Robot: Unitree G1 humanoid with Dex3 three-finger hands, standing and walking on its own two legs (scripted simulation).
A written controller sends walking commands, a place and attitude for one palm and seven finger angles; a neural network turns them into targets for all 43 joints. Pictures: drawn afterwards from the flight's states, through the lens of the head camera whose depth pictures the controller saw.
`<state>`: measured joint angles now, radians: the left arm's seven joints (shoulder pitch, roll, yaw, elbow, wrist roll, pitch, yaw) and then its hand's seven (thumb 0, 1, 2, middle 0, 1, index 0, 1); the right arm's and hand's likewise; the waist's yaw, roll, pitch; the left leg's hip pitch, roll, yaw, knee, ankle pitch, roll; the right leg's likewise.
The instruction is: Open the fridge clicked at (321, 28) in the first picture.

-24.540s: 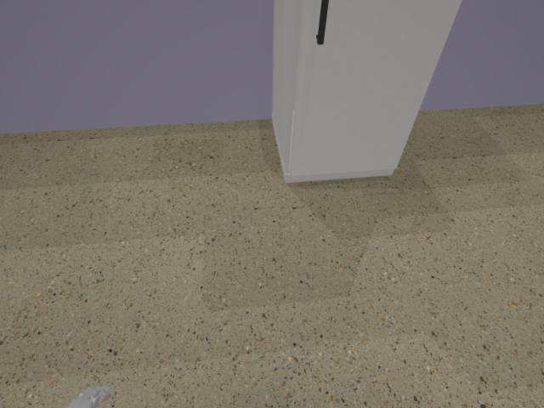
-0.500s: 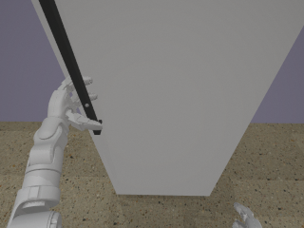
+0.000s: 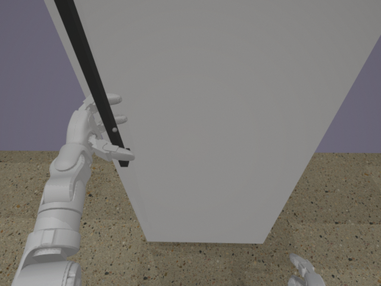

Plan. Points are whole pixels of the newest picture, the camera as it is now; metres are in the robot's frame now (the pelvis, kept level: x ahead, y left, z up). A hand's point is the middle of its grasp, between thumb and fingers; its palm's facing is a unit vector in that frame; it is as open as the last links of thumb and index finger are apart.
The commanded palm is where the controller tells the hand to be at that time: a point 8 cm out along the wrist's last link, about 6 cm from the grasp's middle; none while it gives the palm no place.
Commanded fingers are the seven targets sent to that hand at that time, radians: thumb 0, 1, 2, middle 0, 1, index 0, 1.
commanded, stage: grip the handle and tug to test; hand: left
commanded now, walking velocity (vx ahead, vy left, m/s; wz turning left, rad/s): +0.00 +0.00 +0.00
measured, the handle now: (102, 91) +0.43 +0.20 +0.21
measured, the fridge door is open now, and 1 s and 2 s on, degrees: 0 0 0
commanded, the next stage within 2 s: pull the door a little, standing still in 1.48 s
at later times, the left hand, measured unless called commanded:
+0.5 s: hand (116, 128) +0.38 +0.17 +0.16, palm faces +0.04 -1.00 -0.01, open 9.6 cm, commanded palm +0.35 +0.23 +0.16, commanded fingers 0.00 0.57 0.76 -0.41 -1.35 -0.41 -1.35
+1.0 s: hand (114, 130) +0.38 +0.18 +0.16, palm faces +0.03 -1.00 -0.01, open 5.6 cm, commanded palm +0.35 +0.23 +0.16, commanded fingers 0.00 0.90 0.90 -0.45 -1.40 -0.45 -1.40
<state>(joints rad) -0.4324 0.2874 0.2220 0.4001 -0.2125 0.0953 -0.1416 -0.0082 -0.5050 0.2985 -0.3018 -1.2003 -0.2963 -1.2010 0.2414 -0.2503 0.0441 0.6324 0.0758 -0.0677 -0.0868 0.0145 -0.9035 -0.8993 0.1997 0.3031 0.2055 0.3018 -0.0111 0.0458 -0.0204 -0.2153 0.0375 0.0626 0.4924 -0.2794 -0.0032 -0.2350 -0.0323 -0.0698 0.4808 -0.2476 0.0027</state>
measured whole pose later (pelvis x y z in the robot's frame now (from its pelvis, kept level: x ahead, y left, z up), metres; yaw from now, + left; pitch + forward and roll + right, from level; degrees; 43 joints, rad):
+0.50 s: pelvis +0.00 +0.00 +0.00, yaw +0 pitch +0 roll +0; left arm -0.43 0.28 0.22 0.38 -0.21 0.11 -0.14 0.00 0.13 0.57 -0.37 -1.29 -0.36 -1.29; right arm 0.23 -0.25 0.04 0.63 0.07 -0.05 -0.08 0.01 -0.90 -0.90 0.20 0.30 0.21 0.30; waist -0.01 0.04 -0.02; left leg -0.20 0.04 0.06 0.48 -0.28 -0.01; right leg -0.22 -0.03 -0.07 0.47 -0.25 0.00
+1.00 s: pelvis +0.00 +0.00 +0.00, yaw +0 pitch +0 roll +0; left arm -0.40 0.28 0.22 0.35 -0.22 0.11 -0.15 0.02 0.74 0.85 -0.39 -1.38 -0.37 -1.38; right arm 0.23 -0.25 0.04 0.63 0.07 -0.05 -0.08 0.01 -0.90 -0.90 0.20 0.30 0.21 0.30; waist 0.00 0.05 -0.03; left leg -0.19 0.04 0.06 0.47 -0.28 -0.01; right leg -0.21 -0.03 -0.07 0.46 -0.25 0.00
